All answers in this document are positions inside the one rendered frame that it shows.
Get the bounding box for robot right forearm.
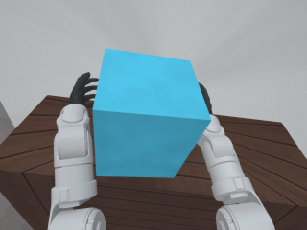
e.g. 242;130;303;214
197;114;275;230

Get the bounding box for pedestal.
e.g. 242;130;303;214
0;95;307;230

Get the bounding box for right robot upper arm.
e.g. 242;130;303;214
216;202;274;230

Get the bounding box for robot left forearm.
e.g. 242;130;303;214
47;103;98;230

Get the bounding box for carton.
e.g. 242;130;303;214
92;48;212;178

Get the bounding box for robot right hand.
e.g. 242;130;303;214
198;82;213;115

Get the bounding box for left robot upper arm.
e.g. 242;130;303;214
49;207;106;230

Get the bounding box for robot left hand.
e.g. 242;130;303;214
68;72;99;108

